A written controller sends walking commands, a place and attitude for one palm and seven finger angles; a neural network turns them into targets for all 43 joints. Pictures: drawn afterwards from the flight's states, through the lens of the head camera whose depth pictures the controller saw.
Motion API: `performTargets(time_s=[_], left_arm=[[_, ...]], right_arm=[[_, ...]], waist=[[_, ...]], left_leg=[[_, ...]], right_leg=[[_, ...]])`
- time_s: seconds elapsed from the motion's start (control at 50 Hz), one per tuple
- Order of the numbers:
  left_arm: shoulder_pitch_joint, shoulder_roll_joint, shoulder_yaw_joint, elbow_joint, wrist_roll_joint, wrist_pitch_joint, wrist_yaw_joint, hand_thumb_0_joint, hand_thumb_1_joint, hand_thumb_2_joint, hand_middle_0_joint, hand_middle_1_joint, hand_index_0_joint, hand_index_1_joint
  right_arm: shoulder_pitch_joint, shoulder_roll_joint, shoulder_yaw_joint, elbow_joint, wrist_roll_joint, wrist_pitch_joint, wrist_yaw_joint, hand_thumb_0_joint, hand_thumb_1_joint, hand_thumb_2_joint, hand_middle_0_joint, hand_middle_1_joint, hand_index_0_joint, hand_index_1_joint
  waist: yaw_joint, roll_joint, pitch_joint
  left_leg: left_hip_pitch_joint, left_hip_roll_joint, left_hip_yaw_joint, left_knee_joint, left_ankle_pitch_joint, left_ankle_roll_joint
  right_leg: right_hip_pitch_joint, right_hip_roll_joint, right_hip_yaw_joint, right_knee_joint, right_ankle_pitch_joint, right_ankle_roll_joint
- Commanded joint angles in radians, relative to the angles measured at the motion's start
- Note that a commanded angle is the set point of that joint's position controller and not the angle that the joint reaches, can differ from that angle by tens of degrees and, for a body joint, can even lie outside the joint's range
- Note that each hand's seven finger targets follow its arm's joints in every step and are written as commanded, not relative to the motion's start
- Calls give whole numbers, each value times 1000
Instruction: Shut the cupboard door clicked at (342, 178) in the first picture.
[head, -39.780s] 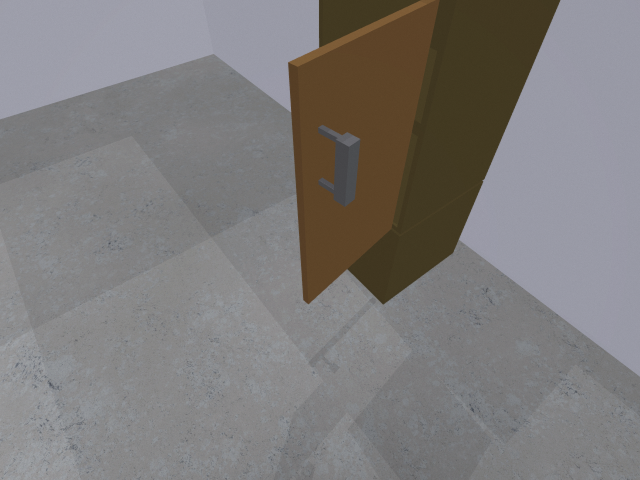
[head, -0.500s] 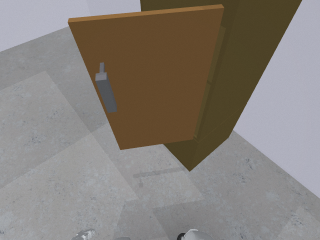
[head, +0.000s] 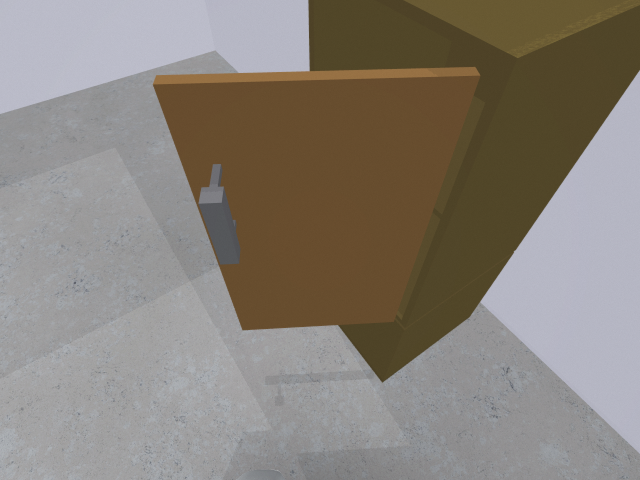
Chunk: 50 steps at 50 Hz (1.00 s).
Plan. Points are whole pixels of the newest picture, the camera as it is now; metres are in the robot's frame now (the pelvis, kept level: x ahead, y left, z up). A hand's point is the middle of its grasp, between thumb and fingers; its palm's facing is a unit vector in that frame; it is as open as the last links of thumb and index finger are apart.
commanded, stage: come to a stop and stand still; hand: left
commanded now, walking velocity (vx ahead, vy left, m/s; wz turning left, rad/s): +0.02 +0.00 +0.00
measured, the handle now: (223, 215) +0.41 +0.17 +0.09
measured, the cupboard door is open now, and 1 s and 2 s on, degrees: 59 59 59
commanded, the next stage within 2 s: look again from close up in 1.66 s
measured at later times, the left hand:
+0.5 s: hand out of the picture +0.02 +0.29 -0.15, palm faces -0.01 -0.97 -0.26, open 7.4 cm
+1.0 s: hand out of the picture -0.04 +0.26 -0.17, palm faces +0.01 -0.98 -0.18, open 7.4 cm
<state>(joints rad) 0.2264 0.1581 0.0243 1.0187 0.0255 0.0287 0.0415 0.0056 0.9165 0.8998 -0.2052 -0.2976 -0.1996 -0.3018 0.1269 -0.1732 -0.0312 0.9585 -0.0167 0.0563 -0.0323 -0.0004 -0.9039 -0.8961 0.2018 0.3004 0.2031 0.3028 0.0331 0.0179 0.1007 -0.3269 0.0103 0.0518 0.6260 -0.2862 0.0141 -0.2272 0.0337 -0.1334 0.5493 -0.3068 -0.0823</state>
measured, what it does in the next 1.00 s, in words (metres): steps on the spot: left foot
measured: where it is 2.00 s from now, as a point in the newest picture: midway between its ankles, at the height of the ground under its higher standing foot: outside the picture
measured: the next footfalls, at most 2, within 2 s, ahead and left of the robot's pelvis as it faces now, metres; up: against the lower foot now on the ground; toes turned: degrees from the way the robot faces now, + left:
left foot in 0.24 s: +0.00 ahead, +0.15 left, +0.00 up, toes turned +0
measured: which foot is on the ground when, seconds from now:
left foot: up 0.00-0.22, down 0.24-1.00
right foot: down 0.00-1.00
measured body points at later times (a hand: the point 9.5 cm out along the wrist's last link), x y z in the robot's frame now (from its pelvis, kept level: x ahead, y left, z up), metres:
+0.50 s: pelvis -0.05 +0.09 +0.01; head -0.06 +0.09 +0.45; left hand +0.02 +0.34 -0.13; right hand -0.01 -0.14 -0.14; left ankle -0.04 +0.15 -0.73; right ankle +0.00 -0.06 -0.73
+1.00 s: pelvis -0.02 +0.10 +0.01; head -0.01 +0.10 +0.46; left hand -0.04 +0.32 -0.15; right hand +0.02 -0.14 -0.14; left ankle -0.04 +0.15 -0.73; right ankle +0.00 -0.06 -0.73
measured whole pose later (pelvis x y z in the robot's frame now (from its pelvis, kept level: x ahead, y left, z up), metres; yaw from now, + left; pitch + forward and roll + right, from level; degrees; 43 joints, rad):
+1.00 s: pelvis -0.02 +0.10 +0.01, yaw +0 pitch +0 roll +0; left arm 0.34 0.16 -0.02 1.07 0.02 0.00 0.03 0.01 0.91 0.90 -0.20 -0.30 -0.20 -0.30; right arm 0.25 -0.18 0.01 1.04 -0.01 -0.02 -0.02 0.00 -0.91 -0.90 0.20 0.30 0.20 0.30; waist 0.02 -0.01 0.03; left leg -0.17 -0.09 0.04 0.42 -0.25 0.10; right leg -0.24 -0.03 0.08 0.46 -0.21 0.04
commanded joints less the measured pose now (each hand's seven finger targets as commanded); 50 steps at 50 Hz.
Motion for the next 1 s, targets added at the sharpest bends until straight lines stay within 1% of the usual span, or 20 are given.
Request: performTargets(time_s=[0.0, 0.02, 0.04, 0.06, 0.08, 0.12, 0.14, 0.18, 0.2, 0.22, 0.24, 0.26, 0.28, 0.3, 0.36, 0.48, 0.56, 0.78, 0.9, 0.98], left_arm=[[26, 172, 45, -60, 11, -10, 14, 0, 900, 900, -200, -300, -200, -300], [3, 172, 45, -66, 12, -10, 11, 0, 900, 900, -200, -300, -200, -300], [95, 176, 27, -106, 1, -34, 42, 0, 900, 900, -200, -300, -200, -300], [108, 222, 43, -127, -1, -56, 40, 0, 900, 900, -200, -300, -200, -300], [141, 219, 46, -117, -2, -61, 37, 0, 900, 900, -200, -300, -200, -300], [111, 226, 45, -132, 8, -57, 35, 0, 900, 900, -200, -300, -200, -300], [87, 221, 40, -143, 11, -51, 34, 0, 900, 900, -200, -300, -200, -300], [30, 203, 28, -150, 2, -41, 28, 0, 900, 900, -200, -300, -200, -300], [14, 193, 25, -150, -4, -37, 23, 0, 900, 900, -200, -300, -200, -300], [24, 165, 19, -154, -11, -31, 17, 0, 900, 900, -200, -300, -200, -300], [30, 147, 18, -160, -16, -25, 13, 0, 900, 900, -200, -300, -200, -300], [31, 141, 18, -168, -15, -24, 11, 0, 900, 900, -200, -300, -200, -300], [2, 146, 15, -157, -8, -17, 9, 0, 900, 900, -200, -300, -200, -300], [4, 145, 10, -152, -4, -11, 4, 0, 900, 900, -200, -300, -200, -300], [36, 138, 9, -136, -2, -11, -7, 0, 900, 900, -200, -300, -200, -300], [56, 141, 10, -126, -1, -11, -13, 0, 900, 900, -200, -300, -200, -300], [73, 133, 8, -111, -2, -19, -11, 0, 900, 900, -200, -300, -200, -300], [124, 119, -14, -37, -7, -48, -5, 0, 900, 900, -200, -300, -200, -300], [134, 113, -21, -3, -6, -53, -2, 0, 900, 900, -200, -300, -200, -300], [134, 112, -22, 10, -9, -54, 0, 0, 900, 900, -200, -300, -200, -300]], right_arm=[[84, -94, -38, -29, 8, 16, 0, 0, -900, -900, 200, 300, 200, 300], [69, -83, -36, -24, 8, 12, 3, 0, -900, -900, 200, 300, 200, 300], [55, -108, -42, -101, 5, -26, 5, 0, -900, -900, 200, 300, 200, 300], [39, -83, -44, -111, 10, -30, 20, 0, -900, -900, 200, 300, 200, 300], [-4, -80, -39, -132, 17, -30, 21, 0, -900, -900, 200, 300, 200, 300], [16, -48, -24, -144, 19, -32, 25, 0, -900, -900, 200, 300, 200, 300], [46, -39, -18, -140, 19, -35, 24, 0, -900, -900, 200, 300, 200, 300], [139, -48, -13, -105, 17, -42, 24, 0, -900, -900, 200, 300, 200, 300], [173, -71, -15, -90, 13, -49, 27, 0, -900, -900, 200, 300, 200, 300], [171, -110, -18, -90, 6, -55, 27, 0, -900, -900, 200, 300, 200, 300], [154, -146, -20, -101, -2, -60, 27, 0, -900, -900, 200, 300, 200, 300], [128, -160, -15, -113, -8, -58, 23, 0, -900, -900, 200, 300, 200, 300], [109, -146, -11, -107, -7, -60, 24, 0, -900, -900, 200, 300, 200, 300], [101, -142, -8, -105, -7, -60, 22, 0, -900, -900, 200, 300, 200, 300], [102, -156, -9, -102, -9, -59, 22, 0, -900, -900, 200, 300, 200, 300], [102, -171, -9, -81, -6, -58, 21, 0, -900, -900, 200, 300, 200, 300], [108, -166, -7, -60, -4, -59, 20, 0, -900, -900, 200, 300, 200, 300], [143, -140, 5, 6, 6, -78, 16, 0, -900, -900, 200, 300, 200, 300], [150, -131, 12, 33, 10, -87, 12, 0, -900, -900, 200, 300, 200, 300], [152, -130, 15, 50, 10, -96, 8, 0, -900, -900, 200, 300, 200, 300]], waist=[[-22, -136, -115], [-29, -111, -93], [-38, -51, -233], [-22, -63, -264], [10, -3, -280], [-9, -16, -243], [-21, -65, -218], [-58, -177, -165], [-63, -138, -144], [-49, -46, -117], [-33, 81, -98], [-17, 76, -56], [-26, 138, -15], [-19, 153, 23], [-13, 33, 22], [-18, 39, -23], [-21, 2, -37], [-35, -12, -43], [-35, -38, -23], [-36, -16, -54]], left_leg=[[-7, 14, -93, 344, -243, -24], [-23, 12, -91, 350, -239, -24], [-120, -43, -42, 334, -252, -55], [-169, 1, -67, 336, -155, -26], [-178, -12, -54, 312, -165, -22], [-102, -7, -35, 167, -169, -23], [-46, -20, -21, 73, -154, -21], [101, -26, -4, -137, -8, -14], [154, -6, -22, -215, 62, -4], [163, 56, -79, -213, 125, 16], [80, 153, -191, -253, 179, 54], [-16, 179, -212, -286, 86, 79], [-54, 151, -246, -346, -3, 74], [-99, 147, -254, -381, -87, 79], [-107, 119, -238, -401, -233, 69], [-75, 116, -251, -420, -298, 72], [-42, 103, -251, -395, -271, 70], [52, 75, -225, -373, -161, 54], [72, 77, -206, -362, -55, 53], [117, 74, -185, -336, 62, 50]], right_leg=[[-7, -412, 361, -241, 511, -201], [-18, -385, 333, -235, 504, -191], [230, -319, 425, -148, 1124, -84], [318, -348, 330, -41, 1113, -85], [330, -356, 336, -36, 1058, -122], [246, -338, 280, -62, 842, -132], [194, -302, 251, -59, 753, -113], [47, -241, 201, -59, 449, -36], [-5, -205, 179, -36, 290, 2], [-66, -164, 165, -30, 141, 40], [-66, -117, 132, -31, 18, 70], [-28, -93, 118, -53, -19, 77], [-20, -81, 107, -23, -31, 74], [-14, -76, 105, -10, -51, 73], [-7, -71, 120, -26, -18, 67], [-14, -63, 139, -14, -34, 66], [-18, -70, 180, -61, -25, 59], [-31, -100, 274, -137, 24, 36], [-16, -106, 265, -138, 106, 41], [4, -111, 262, -126, 167, 47]])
